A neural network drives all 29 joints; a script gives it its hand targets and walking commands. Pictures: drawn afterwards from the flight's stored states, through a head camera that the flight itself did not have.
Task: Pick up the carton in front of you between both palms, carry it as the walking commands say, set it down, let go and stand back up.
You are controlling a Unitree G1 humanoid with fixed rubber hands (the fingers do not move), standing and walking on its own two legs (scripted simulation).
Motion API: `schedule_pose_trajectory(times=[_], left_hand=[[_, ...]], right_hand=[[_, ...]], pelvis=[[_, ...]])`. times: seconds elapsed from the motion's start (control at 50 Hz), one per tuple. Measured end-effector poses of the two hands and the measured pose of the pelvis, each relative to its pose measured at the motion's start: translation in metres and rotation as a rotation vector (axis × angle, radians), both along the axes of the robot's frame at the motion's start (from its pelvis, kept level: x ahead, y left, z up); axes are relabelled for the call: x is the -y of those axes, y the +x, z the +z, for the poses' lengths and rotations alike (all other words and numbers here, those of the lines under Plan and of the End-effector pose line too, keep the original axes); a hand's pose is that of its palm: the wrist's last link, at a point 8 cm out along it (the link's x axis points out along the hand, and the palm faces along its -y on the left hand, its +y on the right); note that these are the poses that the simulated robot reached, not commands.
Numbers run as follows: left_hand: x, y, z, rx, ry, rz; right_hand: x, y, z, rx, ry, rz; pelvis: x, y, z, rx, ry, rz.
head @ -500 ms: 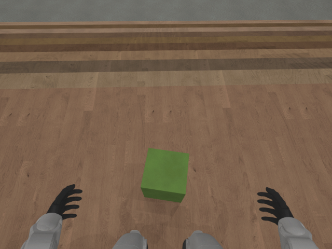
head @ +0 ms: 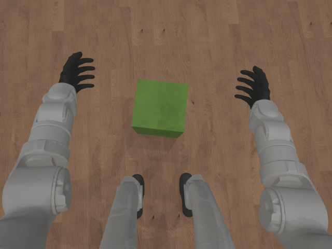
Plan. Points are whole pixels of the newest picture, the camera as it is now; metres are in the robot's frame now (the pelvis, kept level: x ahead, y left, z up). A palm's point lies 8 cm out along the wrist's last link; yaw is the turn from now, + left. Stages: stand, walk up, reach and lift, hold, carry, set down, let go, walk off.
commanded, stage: reach and lift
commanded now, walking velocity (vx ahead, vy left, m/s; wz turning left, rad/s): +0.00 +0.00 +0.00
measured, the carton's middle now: (160, 111) +0.51 +0.00 -0.54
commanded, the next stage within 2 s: none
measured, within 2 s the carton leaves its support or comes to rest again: leaves its support in 1.94 s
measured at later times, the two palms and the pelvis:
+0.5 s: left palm (100, 77) +0.55 +0.18 -0.21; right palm (224, 91) +0.50 -0.19 -0.21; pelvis +0.02 +0.00 -0.07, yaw -1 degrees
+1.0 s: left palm (116, 101) +0.53 +0.18 -0.43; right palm (206, 110) +0.49 -0.19 -0.43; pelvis -0.04 +0.00 -0.27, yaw -2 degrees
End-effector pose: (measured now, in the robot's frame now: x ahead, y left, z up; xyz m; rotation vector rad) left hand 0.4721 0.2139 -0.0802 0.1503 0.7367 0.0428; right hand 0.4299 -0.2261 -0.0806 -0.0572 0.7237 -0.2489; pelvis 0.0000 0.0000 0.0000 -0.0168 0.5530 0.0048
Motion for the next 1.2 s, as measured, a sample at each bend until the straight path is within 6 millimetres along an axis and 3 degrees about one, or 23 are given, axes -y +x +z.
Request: schedule_pose_trajectory(times=[0.18,0.32,0.4,0.48,0.64,0.74,0.84,0.94,1.1,1.2], left_hand=[[0.021,0.062,-0.015,0.051,-0.057,-0.028],[0.027,0.085,-0.049,0.066,-0.054,-0.029],[0.028,0.084,-0.076,0.058,-0.058,-0.017],[0.031,0.077,-0.118,0.036,-0.067,0.000],[0.033,0.064,-0.222,0.038,-0.044,0.013],[0.029,0.061,-0.272,0.058,-0.036,0.016],[0.029,0.060,-0.303,0.064,-0.042,0.018],[0.034,0.061,-0.331,0.038,-0.047,0.015],[0.042,0.059,-0.383,-0.013,-0.045,0.009],[0.041,0.063,-0.397,0.007,-0.043,0.008]], right_hand=[[-0.025,0.055,-0.020,0.054,0.036,-0.026],[-0.035,0.075,-0.051,0.072,0.028,-0.025],[-0.036,0.074,-0.079,0.059,0.030,-0.026],[-0.035,0.068,-0.119,0.031,0.033,-0.025],[-0.027,0.060,-0.217,0.021,0.023,-0.025],[-0.024,0.058,-0.264,0.039,0.023,-0.022],[-0.025,0.056,-0.299,0.035,0.033,-0.024],[-0.031,0.057,-0.330,0.008,0.050,-0.021],[-0.036,0.058,-0.380,-0.033,0.059,-0.008],[-0.035,0.061,-0.395,-0.029,0.047,-0.001]], pelvis=[[-0.002,-0.015,-0.021,-0.113,-0.010,0.005],[-0.004,-0.001,-0.026,-0.215,-0.013,0.005],[-0.005,0.012,-0.037,-0.280,-0.015,0.006],[-0.005,0.020,-0.062,-0.343,-0.019,0.005],[-0.002,0.011,-0.137,-0.391,-0.028,-0.010],[-0.001,-0.006,-0.188,-0.343,-0.025,-0.017],[0.000,-0.024,-0.230,-0.272,-0.024,-0.020],[-0.001,-0.038,-0.257,-0.209,-0.022,-0.022],[-0.002,-0.041,-0.282,-0.127,-0.024,-0.026],[-0.002,-0.033,-0.290,-0.109,-0.024,-0.027]])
